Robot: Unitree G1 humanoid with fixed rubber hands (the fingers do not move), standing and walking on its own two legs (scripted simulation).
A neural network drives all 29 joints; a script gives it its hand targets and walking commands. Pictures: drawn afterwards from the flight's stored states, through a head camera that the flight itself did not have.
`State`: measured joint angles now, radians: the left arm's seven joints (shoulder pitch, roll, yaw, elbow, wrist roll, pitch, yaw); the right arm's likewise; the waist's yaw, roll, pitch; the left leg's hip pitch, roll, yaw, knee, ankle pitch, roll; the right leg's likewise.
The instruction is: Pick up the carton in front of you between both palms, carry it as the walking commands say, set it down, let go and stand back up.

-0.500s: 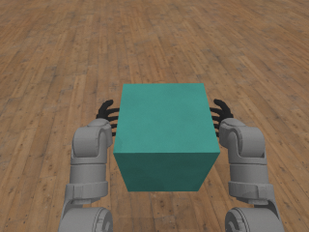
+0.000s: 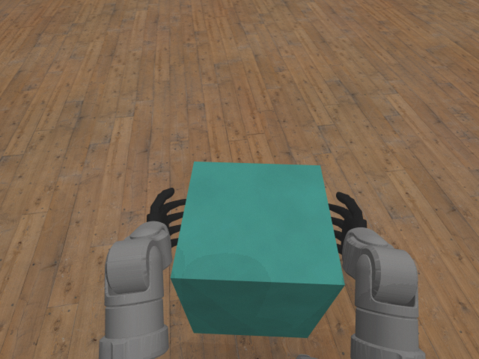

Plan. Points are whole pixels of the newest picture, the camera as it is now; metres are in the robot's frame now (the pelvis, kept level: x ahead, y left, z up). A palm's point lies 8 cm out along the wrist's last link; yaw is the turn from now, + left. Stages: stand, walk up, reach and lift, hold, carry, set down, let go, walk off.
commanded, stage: carry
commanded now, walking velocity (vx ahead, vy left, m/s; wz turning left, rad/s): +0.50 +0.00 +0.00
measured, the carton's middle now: (253, 254) +0.30 +0.00 +0.00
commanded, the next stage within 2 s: none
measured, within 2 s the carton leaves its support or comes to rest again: neither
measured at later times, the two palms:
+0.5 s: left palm (189, 124) +0.53 +0.13 +0.10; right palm (331, 119) +0.56 -0.17 +0.09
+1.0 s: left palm (186, 60) +0.85 +0.17 +0.07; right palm (292, 59) +0.85 -0.12 +0.08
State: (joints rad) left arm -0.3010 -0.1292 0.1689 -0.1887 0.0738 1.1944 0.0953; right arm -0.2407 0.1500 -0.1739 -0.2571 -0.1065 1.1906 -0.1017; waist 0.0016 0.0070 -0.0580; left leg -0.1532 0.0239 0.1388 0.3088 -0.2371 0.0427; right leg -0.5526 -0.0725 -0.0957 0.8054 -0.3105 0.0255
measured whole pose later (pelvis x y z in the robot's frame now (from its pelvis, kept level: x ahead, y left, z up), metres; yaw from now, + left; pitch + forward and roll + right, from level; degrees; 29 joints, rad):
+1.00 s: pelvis +0.59 +0.02 +0.00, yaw +1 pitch +4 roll -2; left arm -0.09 -0.13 0.07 -0.33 0.13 1.18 0.08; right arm -0.08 0.13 -0.08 -0.33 -0.10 1.15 -0.08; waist -0.02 -0.01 -0.09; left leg -0.12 0.04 0.21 0.25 -0.20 0.04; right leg -0.61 -0.12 -0.11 0.77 -0.16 0.02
